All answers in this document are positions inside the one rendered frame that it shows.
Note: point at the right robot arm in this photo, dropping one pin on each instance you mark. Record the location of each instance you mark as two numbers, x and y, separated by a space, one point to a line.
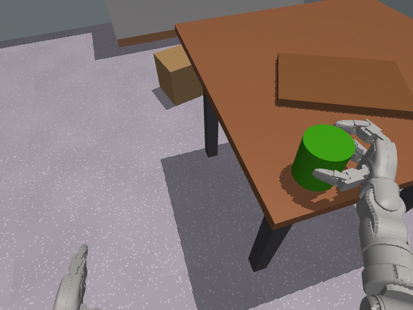
385 246

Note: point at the table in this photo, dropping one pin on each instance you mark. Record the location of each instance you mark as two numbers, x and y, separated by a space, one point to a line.
235 60

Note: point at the right robot hand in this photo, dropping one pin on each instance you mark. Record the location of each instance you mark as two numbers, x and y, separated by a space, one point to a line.
379 161

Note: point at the left robot hand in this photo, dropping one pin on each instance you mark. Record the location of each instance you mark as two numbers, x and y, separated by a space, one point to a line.
72 287

